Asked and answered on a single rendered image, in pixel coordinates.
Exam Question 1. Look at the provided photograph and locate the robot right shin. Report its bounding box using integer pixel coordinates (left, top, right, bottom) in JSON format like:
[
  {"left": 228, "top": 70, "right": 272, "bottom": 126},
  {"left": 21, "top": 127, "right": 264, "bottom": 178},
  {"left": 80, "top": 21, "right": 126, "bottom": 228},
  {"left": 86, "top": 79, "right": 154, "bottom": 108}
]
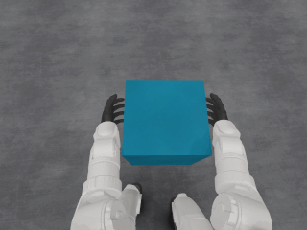
[{"left": 175, "top": 193, "right": 187, "bottom": 230}]

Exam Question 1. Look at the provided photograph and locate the right robot forearm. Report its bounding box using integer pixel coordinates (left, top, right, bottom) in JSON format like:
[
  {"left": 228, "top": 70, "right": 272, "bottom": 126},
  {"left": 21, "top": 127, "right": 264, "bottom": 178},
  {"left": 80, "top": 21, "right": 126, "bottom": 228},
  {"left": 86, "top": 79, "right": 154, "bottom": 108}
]
[{"left": 212, "top": 120, "right": 266, "bottom": 206}]

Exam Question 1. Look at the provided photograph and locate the left robot forearm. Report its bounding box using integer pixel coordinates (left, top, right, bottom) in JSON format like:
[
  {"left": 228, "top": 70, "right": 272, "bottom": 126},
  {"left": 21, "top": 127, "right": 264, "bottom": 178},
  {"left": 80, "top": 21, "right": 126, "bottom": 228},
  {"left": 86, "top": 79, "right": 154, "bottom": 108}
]
[{"left": 70, "top": 121, "right": 122, "bottom": 230}]

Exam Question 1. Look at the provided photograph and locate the left robot hand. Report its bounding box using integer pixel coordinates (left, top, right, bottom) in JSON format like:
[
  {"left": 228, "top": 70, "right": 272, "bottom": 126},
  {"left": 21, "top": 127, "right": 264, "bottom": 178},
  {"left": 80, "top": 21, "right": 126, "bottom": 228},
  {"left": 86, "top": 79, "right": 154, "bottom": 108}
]
[{"left": 101, "top": 94, "right": 125, "bottom": 125}]

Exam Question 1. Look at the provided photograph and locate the carton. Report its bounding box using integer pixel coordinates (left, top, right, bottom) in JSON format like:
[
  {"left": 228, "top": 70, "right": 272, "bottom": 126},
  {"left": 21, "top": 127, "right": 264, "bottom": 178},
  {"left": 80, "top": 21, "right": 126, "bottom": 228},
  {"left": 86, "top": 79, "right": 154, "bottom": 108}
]
[{"left": 122, "top": 80, "right": 212, "bottom": 166}]

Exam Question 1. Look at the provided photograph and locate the right robot upper arm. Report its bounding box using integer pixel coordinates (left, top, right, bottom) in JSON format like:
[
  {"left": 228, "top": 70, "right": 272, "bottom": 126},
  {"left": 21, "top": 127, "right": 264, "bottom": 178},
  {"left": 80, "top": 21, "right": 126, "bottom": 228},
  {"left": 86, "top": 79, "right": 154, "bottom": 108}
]
[{"left": 210, "top": 191, "right": 272, "bottom": 230}]

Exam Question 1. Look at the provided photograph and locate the left robot upper arm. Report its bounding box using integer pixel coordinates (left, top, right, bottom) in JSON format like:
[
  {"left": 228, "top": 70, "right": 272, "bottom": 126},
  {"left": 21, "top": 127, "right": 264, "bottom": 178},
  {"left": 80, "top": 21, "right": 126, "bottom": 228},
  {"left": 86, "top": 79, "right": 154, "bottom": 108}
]
[{"left": 71, "top": 198, "right": 130, "bottom": 230}]

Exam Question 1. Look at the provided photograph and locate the right robot hand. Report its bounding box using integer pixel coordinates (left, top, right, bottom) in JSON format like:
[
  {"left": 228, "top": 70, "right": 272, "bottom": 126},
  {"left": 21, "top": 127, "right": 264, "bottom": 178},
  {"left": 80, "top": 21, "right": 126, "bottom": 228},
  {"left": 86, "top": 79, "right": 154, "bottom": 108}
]
[{"left": 205, "top": 93, "right": 228, "bottom": 126}]

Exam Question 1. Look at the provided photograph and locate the right robot thigh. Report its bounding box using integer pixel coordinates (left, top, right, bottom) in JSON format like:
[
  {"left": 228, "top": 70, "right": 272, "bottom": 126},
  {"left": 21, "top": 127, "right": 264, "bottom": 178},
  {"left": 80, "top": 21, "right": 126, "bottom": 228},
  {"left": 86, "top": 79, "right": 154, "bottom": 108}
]
[{"left": 172, "top": 196, "right": 214, "bottom": 230}]

